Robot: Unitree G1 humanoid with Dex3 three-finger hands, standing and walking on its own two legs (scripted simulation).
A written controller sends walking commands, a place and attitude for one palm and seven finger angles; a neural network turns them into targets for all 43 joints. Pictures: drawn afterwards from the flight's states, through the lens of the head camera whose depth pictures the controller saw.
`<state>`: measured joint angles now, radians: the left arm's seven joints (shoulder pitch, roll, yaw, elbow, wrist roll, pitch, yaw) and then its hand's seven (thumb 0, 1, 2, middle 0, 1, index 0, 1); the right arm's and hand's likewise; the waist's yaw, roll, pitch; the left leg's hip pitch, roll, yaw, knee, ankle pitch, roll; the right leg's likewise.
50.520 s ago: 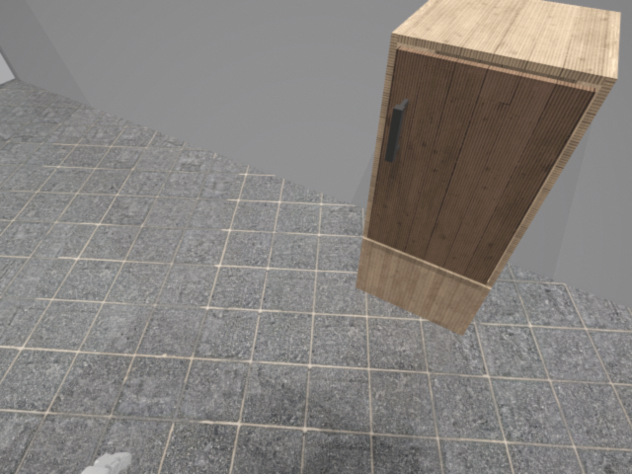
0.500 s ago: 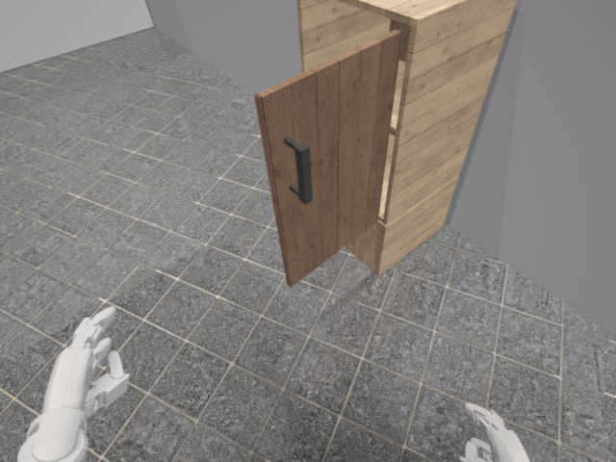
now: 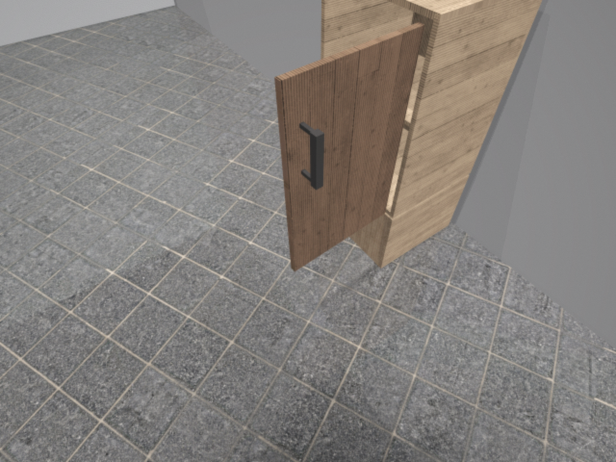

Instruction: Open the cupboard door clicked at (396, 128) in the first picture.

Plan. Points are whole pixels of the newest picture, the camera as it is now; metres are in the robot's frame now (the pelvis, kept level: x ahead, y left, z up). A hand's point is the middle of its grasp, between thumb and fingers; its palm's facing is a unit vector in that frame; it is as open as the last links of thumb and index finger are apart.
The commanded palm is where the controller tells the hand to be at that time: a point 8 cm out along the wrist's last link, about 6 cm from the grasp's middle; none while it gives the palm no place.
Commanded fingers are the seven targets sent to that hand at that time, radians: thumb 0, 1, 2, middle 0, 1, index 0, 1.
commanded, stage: let the arm hang, fingers relaxed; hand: left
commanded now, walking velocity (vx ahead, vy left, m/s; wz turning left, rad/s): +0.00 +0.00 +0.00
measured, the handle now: (310, 156) +0.69 +0.04 -0.02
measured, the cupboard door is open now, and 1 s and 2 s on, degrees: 93 93 93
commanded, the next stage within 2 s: look to check the result in 0.48 s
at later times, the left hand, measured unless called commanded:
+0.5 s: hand out of the picture +0.07 +0.20 -0.16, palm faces +0.01 -0.97 -0.25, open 7.4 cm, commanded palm none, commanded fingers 0.00 0.90 0.90 -0.20 -0.30 -0.20 -0.30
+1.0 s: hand out of the picture +0.14 +0.22 -0.15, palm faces -0.01 -0.94 -0.33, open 7.4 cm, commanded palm none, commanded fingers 0.00 0.90 0.90 -0.20 -0.30 -0.20 -0.30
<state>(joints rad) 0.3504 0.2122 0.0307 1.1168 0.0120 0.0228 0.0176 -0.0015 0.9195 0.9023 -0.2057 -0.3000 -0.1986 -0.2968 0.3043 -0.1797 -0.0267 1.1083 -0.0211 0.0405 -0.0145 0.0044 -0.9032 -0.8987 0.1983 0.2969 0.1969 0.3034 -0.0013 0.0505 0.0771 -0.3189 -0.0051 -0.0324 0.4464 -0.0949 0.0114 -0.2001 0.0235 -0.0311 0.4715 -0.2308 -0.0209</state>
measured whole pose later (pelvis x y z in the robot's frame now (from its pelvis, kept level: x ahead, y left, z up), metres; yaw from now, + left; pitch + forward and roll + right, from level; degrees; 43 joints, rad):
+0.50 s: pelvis +0.03 +0.00 +0.00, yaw +0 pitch -1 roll +0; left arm 0.21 0.21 0.03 1.11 0.02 -0.01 0.01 0.00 0.90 0.90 -0.21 -0.30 -0.20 -0.30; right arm 0.21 -0.20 -0.03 1.12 -0.02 0.01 -0.01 0.00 -0.90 -0.90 0.20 0.30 0.20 0.30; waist -0.01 0.02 0.05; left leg -0.27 -0.03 -0.02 0.39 -0.10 0.02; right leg -0.16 0.00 -0.02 0.43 -0.26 -0.01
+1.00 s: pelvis +0.06 -0.01 +0.01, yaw -1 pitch -2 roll +0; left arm 0.12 0.29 0.02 1.13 0.01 -0.02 0.02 0.00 0.90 0.90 -0.21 -0.30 -0.20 -0.30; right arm 0.07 -0.31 -0.02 1.12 -0.02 0.00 -0.01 0.00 -0.90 -0.90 0.20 0.30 0.20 0.30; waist 0.00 0.02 0.06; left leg -0.18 0.00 -0.01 0.34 -0.13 -0.01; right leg -0.05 0.02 -0.01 0.33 -0.25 -0.03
